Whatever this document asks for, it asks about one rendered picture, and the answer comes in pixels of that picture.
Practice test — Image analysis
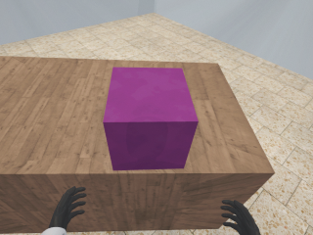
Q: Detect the right robot hand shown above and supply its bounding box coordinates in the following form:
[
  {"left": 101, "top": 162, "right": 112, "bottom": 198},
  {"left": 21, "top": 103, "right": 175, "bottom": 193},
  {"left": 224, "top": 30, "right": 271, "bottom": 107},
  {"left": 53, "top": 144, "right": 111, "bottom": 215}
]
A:
[{"left": 220, "top": 200, "right": 261, "bottom": 235}]

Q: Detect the pedestal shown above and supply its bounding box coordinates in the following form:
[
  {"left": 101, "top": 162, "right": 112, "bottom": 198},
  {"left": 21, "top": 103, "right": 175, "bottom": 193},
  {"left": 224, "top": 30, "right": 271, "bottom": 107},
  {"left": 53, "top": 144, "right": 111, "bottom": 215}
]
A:
[{"left": 0, "top": 56, "right": 275, "bottom": 234}]

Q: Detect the left robot hand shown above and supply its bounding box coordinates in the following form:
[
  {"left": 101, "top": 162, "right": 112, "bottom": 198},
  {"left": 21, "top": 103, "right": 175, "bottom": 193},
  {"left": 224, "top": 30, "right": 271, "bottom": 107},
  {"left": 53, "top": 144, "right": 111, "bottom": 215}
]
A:
[{"left": 48, "top": 186, "right": 87, "bottom": 230}]

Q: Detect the carton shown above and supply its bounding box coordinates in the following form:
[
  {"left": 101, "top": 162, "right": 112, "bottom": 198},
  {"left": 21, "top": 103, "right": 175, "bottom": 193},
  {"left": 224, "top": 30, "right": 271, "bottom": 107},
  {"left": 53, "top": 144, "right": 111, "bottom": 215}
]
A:
[{"left": 103, "top": 67, "right": 199, "bottom": 171}]

